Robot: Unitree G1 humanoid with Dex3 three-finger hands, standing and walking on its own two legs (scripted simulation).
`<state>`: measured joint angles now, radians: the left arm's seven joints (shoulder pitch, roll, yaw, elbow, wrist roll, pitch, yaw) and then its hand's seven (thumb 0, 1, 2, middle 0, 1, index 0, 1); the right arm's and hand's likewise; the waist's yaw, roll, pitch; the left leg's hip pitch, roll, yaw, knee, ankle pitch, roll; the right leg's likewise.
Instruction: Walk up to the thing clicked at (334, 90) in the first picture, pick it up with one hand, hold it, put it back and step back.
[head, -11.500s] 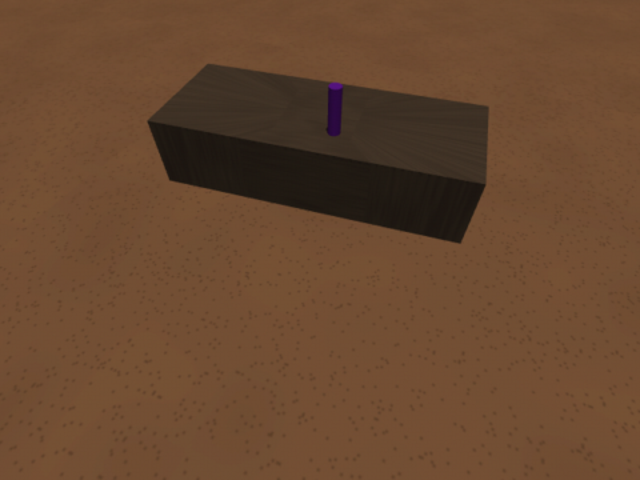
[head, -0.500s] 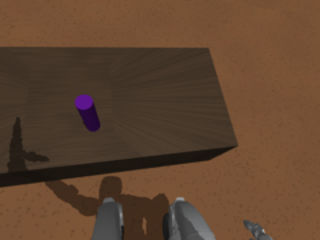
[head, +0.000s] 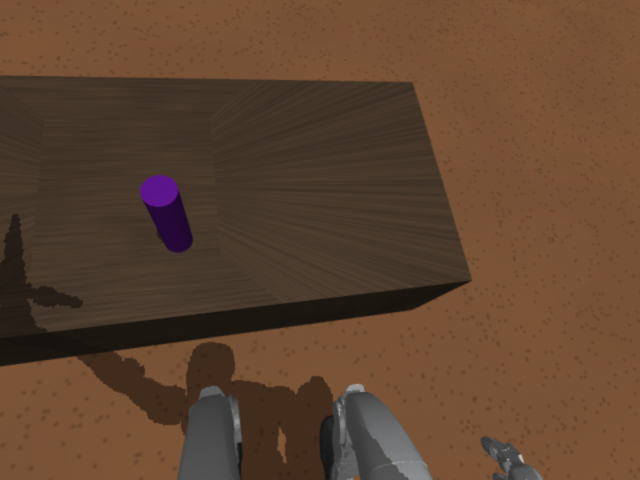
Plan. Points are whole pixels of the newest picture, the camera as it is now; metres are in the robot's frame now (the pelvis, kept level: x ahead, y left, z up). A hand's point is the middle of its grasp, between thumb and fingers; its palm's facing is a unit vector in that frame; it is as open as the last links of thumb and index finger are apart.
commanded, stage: go down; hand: left
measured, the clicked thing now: (170, 218) +0.52 +0.19 -0.23
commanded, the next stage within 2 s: none
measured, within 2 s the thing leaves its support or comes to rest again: neither
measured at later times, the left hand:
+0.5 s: hand out of the picture +0.44 +0.39 +0.04, palm faces +0.17 -0.99 -0.05, open 17.2 cm
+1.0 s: hand out of the picture +0.45 +0.38 +0.04, palm faces +0.16 -0.99 -0.02, open 17.2 cm
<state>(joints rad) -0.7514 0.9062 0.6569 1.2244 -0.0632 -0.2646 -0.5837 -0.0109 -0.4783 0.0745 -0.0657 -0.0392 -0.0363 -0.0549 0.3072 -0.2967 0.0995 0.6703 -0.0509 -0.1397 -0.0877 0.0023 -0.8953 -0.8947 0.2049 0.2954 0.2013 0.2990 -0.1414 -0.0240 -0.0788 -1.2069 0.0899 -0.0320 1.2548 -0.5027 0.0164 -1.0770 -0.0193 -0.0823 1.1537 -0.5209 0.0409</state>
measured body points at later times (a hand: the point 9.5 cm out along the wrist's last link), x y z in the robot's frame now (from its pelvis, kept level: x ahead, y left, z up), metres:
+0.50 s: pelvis +0.00 -0.01 -0.01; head +0.18 +0.06 +0.40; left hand +0.43 +0.44 +0.04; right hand +0.05 -0.28 -0.10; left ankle +0.04 +0.10 -0.63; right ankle +0.01 -0.16 -0.63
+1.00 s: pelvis +0.01 -0.01 +0.00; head +0.19 +0.06 +0.40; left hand +0.43 +0.43 +0.05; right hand +0.07 -0.28 -0.09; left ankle +0.04 +0.10 -0.63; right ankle +0.01 -0.16 -0.63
